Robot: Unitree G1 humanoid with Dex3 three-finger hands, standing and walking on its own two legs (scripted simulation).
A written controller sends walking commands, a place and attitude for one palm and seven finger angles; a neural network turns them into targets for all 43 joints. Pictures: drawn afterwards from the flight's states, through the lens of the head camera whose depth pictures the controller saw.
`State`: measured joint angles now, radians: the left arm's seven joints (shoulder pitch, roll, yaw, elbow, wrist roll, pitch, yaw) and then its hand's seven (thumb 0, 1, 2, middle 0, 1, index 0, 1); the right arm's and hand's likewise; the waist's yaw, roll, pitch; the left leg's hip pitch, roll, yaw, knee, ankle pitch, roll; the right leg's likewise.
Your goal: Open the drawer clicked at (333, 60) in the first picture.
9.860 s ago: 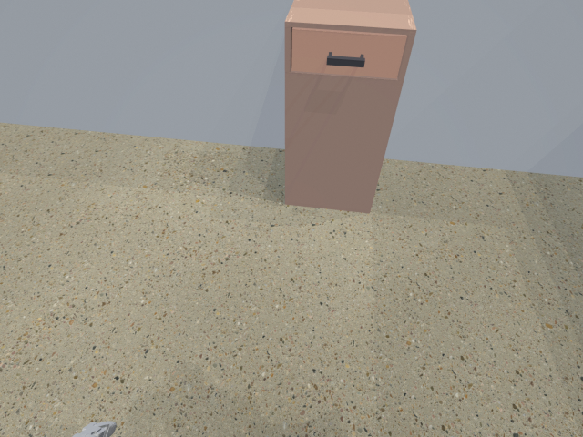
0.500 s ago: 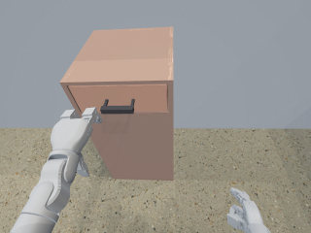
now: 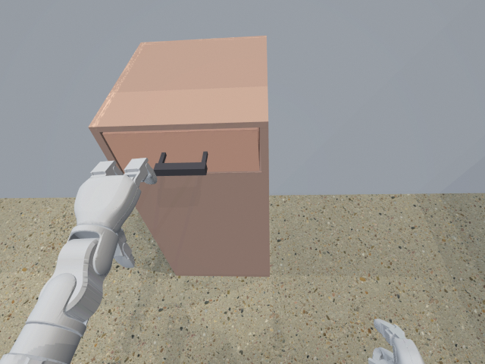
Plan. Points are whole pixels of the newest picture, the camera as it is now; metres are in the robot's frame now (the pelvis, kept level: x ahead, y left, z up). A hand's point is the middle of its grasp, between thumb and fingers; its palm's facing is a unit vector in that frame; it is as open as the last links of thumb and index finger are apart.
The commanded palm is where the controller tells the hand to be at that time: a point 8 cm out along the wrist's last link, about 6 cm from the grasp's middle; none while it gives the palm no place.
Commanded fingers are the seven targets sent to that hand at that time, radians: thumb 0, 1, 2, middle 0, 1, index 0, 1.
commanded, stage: move the hooked fingers above the handle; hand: left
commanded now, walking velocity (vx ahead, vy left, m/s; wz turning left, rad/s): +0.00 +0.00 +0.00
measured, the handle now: (182, 162) +0.54 +0.23 -0.02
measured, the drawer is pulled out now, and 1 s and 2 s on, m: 0.00 0.00 0.00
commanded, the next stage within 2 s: none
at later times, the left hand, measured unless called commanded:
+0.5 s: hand (146, 199) +0.35 +0.23 +0.08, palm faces +0.02 -0.04 -1.00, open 13.8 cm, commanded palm +0.33 +0.23 +0.13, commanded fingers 0.00 -0.50 0.30 -0.30 -1.20 -0.30 -1.20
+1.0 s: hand (160, 180) +0.42 +0.23 +0.05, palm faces -0.02 -0.01 -1.00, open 13.8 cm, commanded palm +0.40 +0.23 +0.11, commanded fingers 0.00 -0.50 0.30 -0.30 -1.20 -0.30 -1.20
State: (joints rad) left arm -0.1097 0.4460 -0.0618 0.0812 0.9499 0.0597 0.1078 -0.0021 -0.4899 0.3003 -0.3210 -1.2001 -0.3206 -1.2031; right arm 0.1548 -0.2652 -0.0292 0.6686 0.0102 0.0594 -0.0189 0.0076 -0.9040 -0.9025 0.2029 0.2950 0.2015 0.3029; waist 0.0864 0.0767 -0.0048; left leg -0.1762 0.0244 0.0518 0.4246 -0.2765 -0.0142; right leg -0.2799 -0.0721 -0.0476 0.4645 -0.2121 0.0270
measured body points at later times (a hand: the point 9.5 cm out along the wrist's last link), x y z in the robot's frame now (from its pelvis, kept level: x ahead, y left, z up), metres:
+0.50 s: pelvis -0.01 -0.01 +0.00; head +0.02 -0.04 +0.45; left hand +0.34 +0.22 +0.13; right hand +0.17 -0.24 -0.12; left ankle -0.04 +0.13 -0.74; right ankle +0.02 -0.14 -0.74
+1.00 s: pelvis +0.00 +0.00 -0.01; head +0.05 -0.03 +0.44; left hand +0.41 +0.23 +0.11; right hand +0.09 -0.27 -0.14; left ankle -0.04 +0.13 -0.74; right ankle +0.02 -0.14 -0.74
